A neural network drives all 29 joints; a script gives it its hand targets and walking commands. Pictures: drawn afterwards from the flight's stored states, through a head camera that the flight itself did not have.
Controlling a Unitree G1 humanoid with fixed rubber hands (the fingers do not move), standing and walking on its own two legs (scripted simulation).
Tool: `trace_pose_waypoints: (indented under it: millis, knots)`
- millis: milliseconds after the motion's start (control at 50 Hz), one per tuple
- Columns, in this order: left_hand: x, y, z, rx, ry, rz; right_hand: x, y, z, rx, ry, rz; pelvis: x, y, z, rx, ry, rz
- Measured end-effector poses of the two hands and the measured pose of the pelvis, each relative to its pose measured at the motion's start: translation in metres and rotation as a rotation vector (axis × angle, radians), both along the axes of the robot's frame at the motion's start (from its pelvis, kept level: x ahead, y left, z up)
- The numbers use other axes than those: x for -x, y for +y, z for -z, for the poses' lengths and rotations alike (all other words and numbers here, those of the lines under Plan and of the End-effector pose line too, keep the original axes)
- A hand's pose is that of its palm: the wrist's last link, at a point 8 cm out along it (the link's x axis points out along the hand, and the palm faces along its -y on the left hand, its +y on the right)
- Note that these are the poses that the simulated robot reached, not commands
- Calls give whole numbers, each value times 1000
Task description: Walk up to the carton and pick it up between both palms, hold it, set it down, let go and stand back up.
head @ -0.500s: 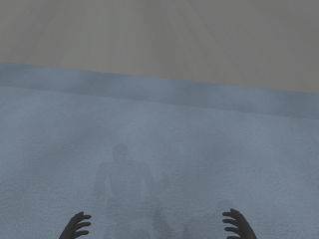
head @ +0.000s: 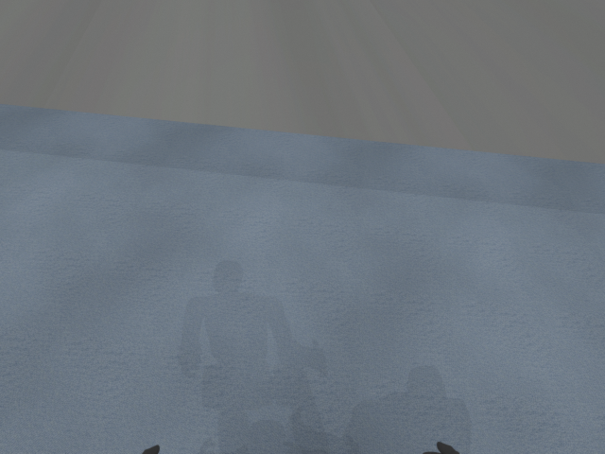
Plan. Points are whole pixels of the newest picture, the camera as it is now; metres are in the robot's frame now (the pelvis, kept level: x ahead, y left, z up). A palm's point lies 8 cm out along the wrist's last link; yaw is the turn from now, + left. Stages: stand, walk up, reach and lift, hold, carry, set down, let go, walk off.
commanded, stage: stand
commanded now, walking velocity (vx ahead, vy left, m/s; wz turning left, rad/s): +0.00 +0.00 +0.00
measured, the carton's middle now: out of the picture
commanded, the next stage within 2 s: none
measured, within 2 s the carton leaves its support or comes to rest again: neither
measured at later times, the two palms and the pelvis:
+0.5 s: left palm out of the picture +0.06 +0.22 -0.12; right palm out of the picture +0.06 -0.22 -0.12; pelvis +0.00 +0.00 +0.01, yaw +0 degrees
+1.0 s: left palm out of the picture +0.02 +0.21 -0.13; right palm out of the picture +0.01 -0.21 -0.13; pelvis +0.01 +0.00 +0.02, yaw +0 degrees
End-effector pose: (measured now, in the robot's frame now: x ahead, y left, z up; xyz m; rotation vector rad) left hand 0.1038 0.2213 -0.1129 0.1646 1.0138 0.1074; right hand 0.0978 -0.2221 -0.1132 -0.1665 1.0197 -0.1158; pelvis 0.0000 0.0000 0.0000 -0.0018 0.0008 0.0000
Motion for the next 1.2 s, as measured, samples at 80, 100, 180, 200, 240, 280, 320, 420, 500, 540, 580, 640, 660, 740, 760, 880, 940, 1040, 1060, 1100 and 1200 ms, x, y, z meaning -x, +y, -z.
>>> trace_pose_waypoints:
  millis: [80,100,180,200,240,280,320,420,500,540,580,640,660,740,760,880,940,1040,1060,1100,1200]
  knots:
    - [3,3,0,-4,5,-12,4,-2,0,7,8,8,1,0,-1,1,0,0]
    - [3,3,0,-4,7,-14,4,-2,0,7,10,11,1,1,-1,1,0,0]
    - [8,4,1,-3,20,-22,10,-2,0,8,22,21,2,1,-3,2,0,1]
    - [9,4,1,-2,25,-24,11,-2,0,7,27,23,2,1,-3,2,0,0]
    - [12,4,2,0,34,-29,14,-2,1,6,37,26,2,1,-4,2,0,0]
    - [15,4,2,3,44,-35,17,-1,2,4,47,30,2,1,-4,2,0,0]
    - [19,3,3,5,57,-40,21,-1,2,3,58,35,2,1,-5,2,0,-1]
    - [30,3,6,8,96,-56,30,0,4,-2,90,50,1,2,-7,2,0,-1]
    - [39,3,8,8,133,-72,38,-1,7,-3,124,62,0,1,-9,2,0,-1]
    - [44,4,9,7,152,-80,43,-1,8,-4,143,69,-1,1,-10,1,-1,-1]
    - [49,4,10,6,173,-87,47,-1,9,-5,161,77,-2,1,-11,1,-2,-1]
    - [57,4,11,5,203,-98,54,-1,10,-6,189,88,-3,1,-12,1,-4,-1]
    - [59,4,11,4,213,-101,56,-1,10,-6,199,91,-4,1,-12,1,-5,-1]
    - [67,2,13,6,250,-114,65,-1,12,-8,237,105,-6,0,-14,0,-9,-1]
    - [69,1,13,7,259,-116,67,-1,12,-9,246,107,-6,0,-14,0,-10,-1]
    - [79,-5,15,17,303,-122,79,3,14,-18,295,118,-8,-1,-16,0,-18,1]
    - [84,-9,16,25,322,-122,84,6,15,-25,316,120,-9,-1,-17,-1,-21,1]
    - [91,-14,17,31,350,-121,90,11,17,-38,342,123,-9,-2,-17,-1,-26,2]
    - [92,-15,18,32,355,-121,92,12,17,-40,347,123,-9,-2,-17,-1,-27,2]
    - [95,-16,18,32,363,-120,94,14,18,-44,356,123,-9,-2,-18,-1,-29,2]
    - [100,-18,18,35,378,-120,100,17,19,-50,378,122,-8,-2,-18,-2,-32,3]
